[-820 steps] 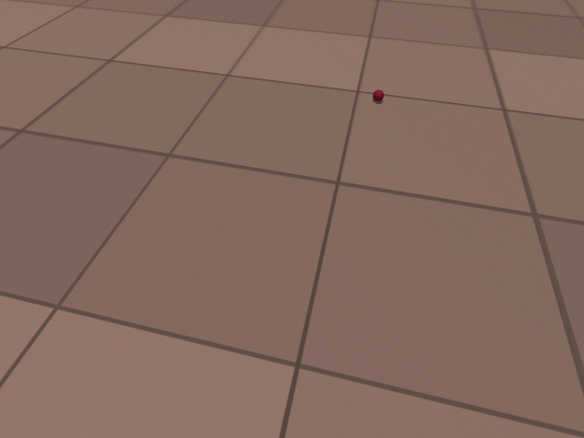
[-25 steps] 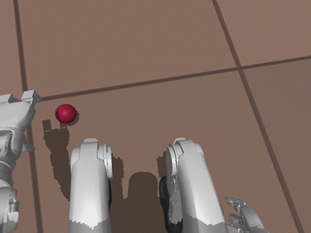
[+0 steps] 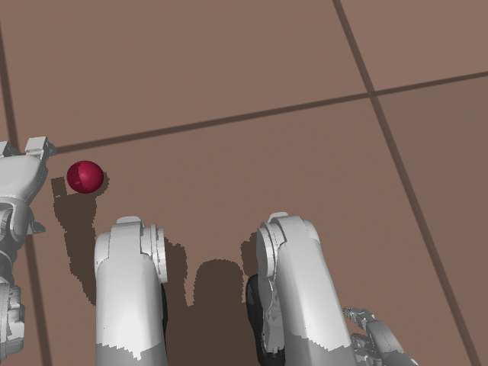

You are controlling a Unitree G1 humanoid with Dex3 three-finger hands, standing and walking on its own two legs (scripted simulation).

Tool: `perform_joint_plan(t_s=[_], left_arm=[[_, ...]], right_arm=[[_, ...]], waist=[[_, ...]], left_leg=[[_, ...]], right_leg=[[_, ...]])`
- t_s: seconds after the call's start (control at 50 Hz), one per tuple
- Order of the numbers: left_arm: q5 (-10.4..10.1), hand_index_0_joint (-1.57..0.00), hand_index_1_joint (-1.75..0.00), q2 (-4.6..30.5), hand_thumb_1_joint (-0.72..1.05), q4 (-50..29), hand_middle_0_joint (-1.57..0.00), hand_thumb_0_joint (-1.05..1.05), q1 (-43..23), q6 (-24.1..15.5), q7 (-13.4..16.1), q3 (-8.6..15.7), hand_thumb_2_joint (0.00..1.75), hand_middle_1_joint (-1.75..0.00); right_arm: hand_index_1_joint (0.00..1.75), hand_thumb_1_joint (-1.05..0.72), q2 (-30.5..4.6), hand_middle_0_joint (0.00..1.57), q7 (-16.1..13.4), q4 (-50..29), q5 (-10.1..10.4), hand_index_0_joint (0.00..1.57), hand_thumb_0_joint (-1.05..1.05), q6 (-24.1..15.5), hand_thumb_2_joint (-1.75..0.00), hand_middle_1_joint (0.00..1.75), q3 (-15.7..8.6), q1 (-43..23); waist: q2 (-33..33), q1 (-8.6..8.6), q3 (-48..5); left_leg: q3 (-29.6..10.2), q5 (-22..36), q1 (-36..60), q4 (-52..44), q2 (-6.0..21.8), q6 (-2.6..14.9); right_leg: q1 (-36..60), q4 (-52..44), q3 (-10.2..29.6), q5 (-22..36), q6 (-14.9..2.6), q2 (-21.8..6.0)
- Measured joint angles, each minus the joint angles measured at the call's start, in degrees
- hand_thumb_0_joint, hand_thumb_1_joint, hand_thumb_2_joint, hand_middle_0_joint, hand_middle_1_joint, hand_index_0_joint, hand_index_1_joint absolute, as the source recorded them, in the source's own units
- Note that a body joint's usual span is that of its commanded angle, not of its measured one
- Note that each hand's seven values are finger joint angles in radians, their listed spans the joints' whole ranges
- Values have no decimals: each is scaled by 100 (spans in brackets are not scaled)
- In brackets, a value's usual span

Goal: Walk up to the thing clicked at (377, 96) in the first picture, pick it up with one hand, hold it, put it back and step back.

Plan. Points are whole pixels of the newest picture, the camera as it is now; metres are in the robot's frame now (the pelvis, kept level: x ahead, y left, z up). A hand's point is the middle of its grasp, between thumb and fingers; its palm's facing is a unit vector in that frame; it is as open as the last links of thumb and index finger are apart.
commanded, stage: rise first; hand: left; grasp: from above
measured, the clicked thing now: (85, 177) +0.44 +0.30 -0.30
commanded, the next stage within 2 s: approach in 0.40 s
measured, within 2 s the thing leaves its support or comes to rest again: neither
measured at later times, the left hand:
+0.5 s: hand (41, 194) +0.38 +0.33 -0.19, palm faces -0.44 -0.12 -0.89, open 14.1 cm
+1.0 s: hand (87, 150) +0.46 +0.27 -0.19, palm faces -0.36 -0.08 -0.93, open 14.2 cm
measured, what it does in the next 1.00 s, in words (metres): stands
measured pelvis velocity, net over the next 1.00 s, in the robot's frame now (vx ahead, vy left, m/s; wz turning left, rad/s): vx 0.00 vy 0.00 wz -0.04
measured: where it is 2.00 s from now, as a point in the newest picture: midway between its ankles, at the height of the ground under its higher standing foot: (211, 341)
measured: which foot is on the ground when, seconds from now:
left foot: down 0.00-1.00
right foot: down 0.00-1.00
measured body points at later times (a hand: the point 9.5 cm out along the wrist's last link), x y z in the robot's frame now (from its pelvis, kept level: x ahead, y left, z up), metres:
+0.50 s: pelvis +0.00 +0.00 -0.01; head +0.23 +0.07 +0.37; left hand +0.40 +0.33 -0.14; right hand +0.11 -0.27 -0.13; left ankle +0.09 +0.14 -0.30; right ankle +0.09 -0.12 -0.30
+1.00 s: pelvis +0.00 +0.00 -0.01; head +0.24 +0.06 +0.37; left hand +0.48 +0.27 -0.14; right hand +0.06 -0.27 -0.12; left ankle +0.09 +0.14 -0.30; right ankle +0.09 -0.12 -0.30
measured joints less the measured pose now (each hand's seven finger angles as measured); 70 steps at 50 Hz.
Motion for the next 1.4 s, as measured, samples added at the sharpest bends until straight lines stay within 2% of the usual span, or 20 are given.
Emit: perform_joint_plan(t_s=[0.56,0.7,0.8,0.88,0.94,1.0,1.08,1.16,1.24,1.3,1.4], left_arm=[[17,-9,-100,148,-53,373,-9,0,-176,-5,177,71,101,-100],[56,-9,-102,61,-53,562,-9,0,-448,121,307,-335,100,-101],[158,-9,-103,-56,-54,911,-8,-1,-869,332,531,-533,101,-102],[192,-8,-103,-103,-54,1106,-8,0,-1160,628,685,-372,101,-103],[142,-8,-103,-92,-55,1151,-8,0,-1297,887,681,-244,102,-102],[24,-8,-103,-67,-56,1063,-8,0,-1320,1078,521,-141,103,-102],[-228,-7,-103,11,-57,882,-8,0,-1149,1205,197,-85,103,-101],[-511,-7,-103,122,-57,730,-8,0,-875,1089,-231,-150,102,-102],[-594,-8,-103,234,-56,587,-8,0,-642,668,-522,-317,101,-102],[-461,-9,-103,308,-55,589,-8,0,-577,249,-425,-399,99,-103],[-16,-9,-102,407,-54,865,-8,-1,-660,-144,173,-386,98,-103]], right_arm=[[30,-91,-39,20,44,-24,-89,20,0,-71,-90,30,143,-15],[30,-91,-32,20,47,39,-129,20,0,-154,-89,30,189,20],[30,-91,-34,20,52,27,-171,20,0,-256,-89,30,313,42],[30,-91,-59,20,75,-55,-186,20,0,-298,-89,30,418,93],[30,-91,-92,20,103,-120,-165,20,0,-292,-89,30,464,175],[30,-91,-118,20,130,-145,-101,20,0,-255,-89,30,487,280],[30,-91,-113,20,174,-150,-3,20,0,-174,-89,30,487,407],[30,-91,-80,20,212,-154,59,20,0,-123,-89,30,476,482],[30,-91,-70,20,243,-161,61,20,0,-135,-89,30,501,493],[30,-91,-99,20,228,-165,8,20,0,-157,-89,30,537,443],[30,-91,-156,20,195,-159,-142,20,0,-229,-89,30,557,226]], waist=[[-47,-164,157],[-103,-246,135],[-123,-460,131],[-86,-685,164],[-10,-810,176],[85,-856,178],[185,-811,203],[223,-671,292],[144,-484,404],[36,-381,459],[-187,-417,496]], left_leg=[[-103,-57,-111,223,7,-47],[-100,-37,-165,257,-3,-51],[-127,-26,-209,279,3,-49],[-162,-29,-236,299,22,-43],[-173,-36,-259,302,39,-32],[-166,-56,-256,283,61,-20],[-138,-98,-182,244,95,7],[-111,-94,-105,198,84,28],[-119,-51,-79,196,40,13],[-164,-22,-111,254,0,-20],[-236,-10,-179,414,-45,-50]], right_leg=[[-130,188,-80,-8,-26,39],[-174,220,-74,3,-16,37],[-212,217,-96,31,-10,50],[-240,204,-123,61,-2,77],[-267,187,-132,75,6,95],[-277,163,-125,75,13,112],[-233,130,-101,59,22,132],[-155,103,-83,46,17,115],[-102,111,-93,50,10,79],[-97,153,-131,55,7,58],[-111,275,-185,43,16,47]])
